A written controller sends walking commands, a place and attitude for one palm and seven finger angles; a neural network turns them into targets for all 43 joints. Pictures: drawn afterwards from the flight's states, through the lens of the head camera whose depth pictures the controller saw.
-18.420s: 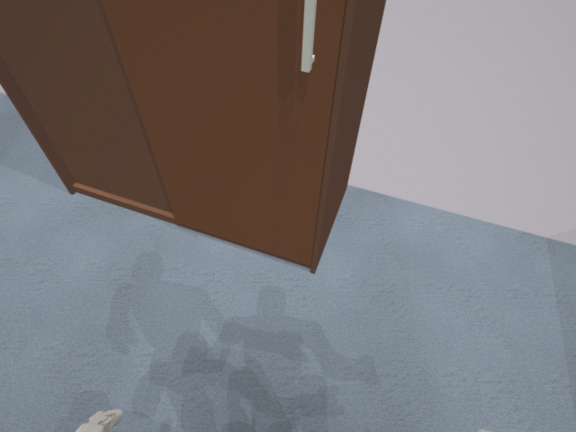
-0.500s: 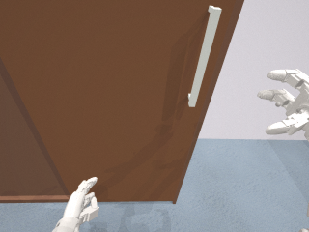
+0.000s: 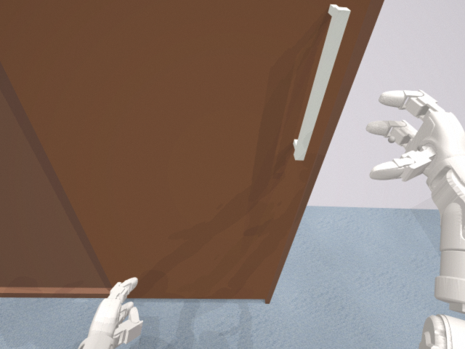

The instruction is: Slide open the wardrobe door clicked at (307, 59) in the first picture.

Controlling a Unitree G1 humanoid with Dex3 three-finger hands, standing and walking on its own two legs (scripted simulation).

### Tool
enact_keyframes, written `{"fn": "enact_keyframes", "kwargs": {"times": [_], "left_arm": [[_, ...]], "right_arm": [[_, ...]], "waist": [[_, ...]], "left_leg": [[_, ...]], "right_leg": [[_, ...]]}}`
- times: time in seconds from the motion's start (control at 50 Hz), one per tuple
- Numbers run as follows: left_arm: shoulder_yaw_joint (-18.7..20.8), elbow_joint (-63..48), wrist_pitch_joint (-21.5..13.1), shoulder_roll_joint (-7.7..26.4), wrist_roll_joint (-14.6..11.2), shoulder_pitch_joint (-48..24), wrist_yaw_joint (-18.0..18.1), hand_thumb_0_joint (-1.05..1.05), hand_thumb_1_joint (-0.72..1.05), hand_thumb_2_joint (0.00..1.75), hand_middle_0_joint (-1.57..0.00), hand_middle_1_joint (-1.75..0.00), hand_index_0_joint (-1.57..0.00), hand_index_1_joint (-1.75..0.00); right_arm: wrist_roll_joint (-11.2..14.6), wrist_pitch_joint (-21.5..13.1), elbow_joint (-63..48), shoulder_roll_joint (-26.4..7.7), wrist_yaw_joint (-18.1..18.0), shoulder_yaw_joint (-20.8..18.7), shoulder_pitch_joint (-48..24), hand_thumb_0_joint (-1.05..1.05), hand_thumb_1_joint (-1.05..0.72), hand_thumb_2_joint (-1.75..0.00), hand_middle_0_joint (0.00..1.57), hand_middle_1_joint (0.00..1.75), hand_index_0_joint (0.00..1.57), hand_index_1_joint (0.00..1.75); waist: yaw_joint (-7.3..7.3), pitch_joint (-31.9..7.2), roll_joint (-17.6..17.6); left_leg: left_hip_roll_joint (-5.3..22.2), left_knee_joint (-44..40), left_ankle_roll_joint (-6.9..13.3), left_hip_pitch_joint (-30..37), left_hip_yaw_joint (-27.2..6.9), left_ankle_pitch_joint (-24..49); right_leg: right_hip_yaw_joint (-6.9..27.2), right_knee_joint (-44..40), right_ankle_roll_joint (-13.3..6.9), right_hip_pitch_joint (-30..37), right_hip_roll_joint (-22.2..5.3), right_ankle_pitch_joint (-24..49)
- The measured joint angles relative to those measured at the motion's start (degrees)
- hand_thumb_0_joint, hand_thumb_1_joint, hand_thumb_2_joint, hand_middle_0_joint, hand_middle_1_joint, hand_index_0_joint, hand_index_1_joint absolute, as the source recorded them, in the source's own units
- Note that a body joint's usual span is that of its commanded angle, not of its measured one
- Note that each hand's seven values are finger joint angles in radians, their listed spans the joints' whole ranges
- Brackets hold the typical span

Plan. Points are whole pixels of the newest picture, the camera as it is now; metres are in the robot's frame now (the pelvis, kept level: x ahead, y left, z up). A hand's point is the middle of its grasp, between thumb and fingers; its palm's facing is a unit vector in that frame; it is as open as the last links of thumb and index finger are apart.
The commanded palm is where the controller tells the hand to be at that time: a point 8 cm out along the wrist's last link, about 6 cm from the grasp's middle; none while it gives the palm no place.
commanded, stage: move the hooked fingers beside the handle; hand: right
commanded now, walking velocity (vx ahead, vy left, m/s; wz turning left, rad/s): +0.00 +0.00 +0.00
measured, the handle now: (314, 92) +0.50 -0.13 +0.24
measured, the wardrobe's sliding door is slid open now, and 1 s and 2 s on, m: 0.00 0.00 0.00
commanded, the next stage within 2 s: none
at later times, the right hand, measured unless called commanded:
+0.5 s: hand (365, 121) +0.41 -0.20 +0.24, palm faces +0.02 +1.00 -0.03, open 14.0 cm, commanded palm +0.39 -0.25 +0.23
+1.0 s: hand (354, 121) +0.42 -0.19 +0.23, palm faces +0.01 +1.00 -0.02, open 14.0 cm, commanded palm +0.40 -0.23 +0.23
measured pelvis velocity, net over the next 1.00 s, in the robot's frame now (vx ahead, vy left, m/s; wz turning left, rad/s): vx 0.01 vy -0.01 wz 0.03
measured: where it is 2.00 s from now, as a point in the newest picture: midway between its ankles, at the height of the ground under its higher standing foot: outside the picture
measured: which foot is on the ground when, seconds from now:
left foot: down 0.00-1.00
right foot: down 0.00-1.00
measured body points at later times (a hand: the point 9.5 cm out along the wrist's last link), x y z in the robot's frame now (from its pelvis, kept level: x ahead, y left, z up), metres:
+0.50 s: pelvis +0.01 +0.01 +0.00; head -0.01 +0.02 +0.45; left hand +0.17 +0.25 -0.09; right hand +0.40 -0.25 +0.25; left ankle +0.00 +0.09 -0.74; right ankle +0.01 -0.10 -0.74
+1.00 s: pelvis +0.01 -0.01 +0.00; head +0.00 +0.01 +0.45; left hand +0.15 +0.24 -0.10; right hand +0.42 -0.24 +0.24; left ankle +0.00 +0.09 -0.74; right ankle +0.01 -0.10 -0.74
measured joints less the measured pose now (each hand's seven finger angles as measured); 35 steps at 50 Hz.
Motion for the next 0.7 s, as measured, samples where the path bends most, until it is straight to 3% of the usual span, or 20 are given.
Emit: {"fn": "enact_keyframes", "kwargs": {"times": [0.2, 0.38, 0.54, 0.7], "left_arm": [[1.1, 0.5, 0.6, 0.8, -0.3, 1.4, 0.0, 0.01, 0.9, 0.9, -0.2, -0.3, -0.2, -0.3], [1.4, 0.5, 0.5, 0.6, -0.1, 2.7, -0.1, 0.01, 0.9, 0.9, -0.2, -0.3, -0.2, -0.3], [1.8, 0.4, 0.8, 0.7, -0.2, 3.2, -0.2, 0.01, 0.9, 0.9, -0.2, -0.3, -0.2, -0.3], [1.8, 0.9, 0.6, 0.3, 0.3, 3.9, -0.1, 0.01, 0.9, 0.9, -0.2, -0.3, -0.2, -0.3]], "right_arm": [[-0.6, -0.6, 8.5, -0.9, -0.3, 0.3, -4.4, -0.01, 0.5, -0.3, 0.31, 1.2, 0.3, 1.2], [-1.0, -4.5, 10.5, 0.0, -0.9, -0.2, -6.4, -0.01, 0.5, -0.3, 0.31, 1.2, 0.3, 1.2], [-2.1, -3.7, 16.5, -0.5, -1.7, 1.1, -9.9, -0.01, 0.5, -0.3, 0.3, 1.2, 0.3, 1.2], [-2.3, -7.2, 18.7, 1.3, -3.0, 1.4, -12.9, -0.01, 0.5, -0.3, 0.3, 1.2, 0.3, 1.2]], "waist": [[1.24, -1.0, -0.2], [1.57, -0.9, 0.4], [2.12, -1.4, 0.3], [2.5, -1.1, 0.8]], "left_leg": [[-0.5, 0.0, 0.3, -1.2, -0.3, -0.1], [-0.8, -0.2, 0.5, -1.5, -0.8, -0.1], [-0.8, -0.2, 0.4, -2.5, -0.8, 0.0], [-0.6, -0.5, 0.1, -2.7, -1.0, 0.2]], "right_leg": [[-0.3, 0.0, 0.3, -1.1, -0.5, -0.2], [-0.7, -0.3, 0.5, -1.1, -0.8, -0.4], [-0.7, 0.1, 0.4, -2.3, -0.8, -0.5], [-1.0, -0.2, 0.1, -2.5, -0.6, -0.4]]}}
